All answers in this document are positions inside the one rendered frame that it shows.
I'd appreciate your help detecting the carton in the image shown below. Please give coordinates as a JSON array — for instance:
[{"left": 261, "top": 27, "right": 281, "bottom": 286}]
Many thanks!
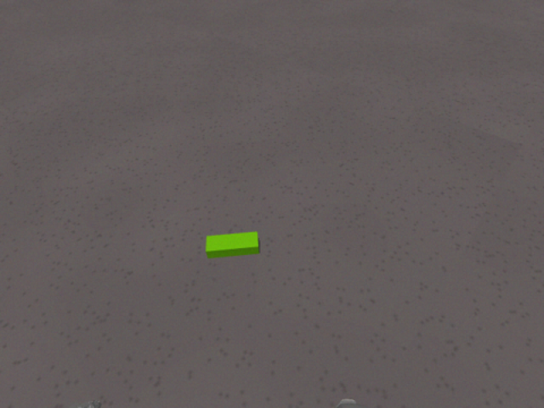
[{"left": 206, "top": 232, "right": 259, "bottom": 258}]

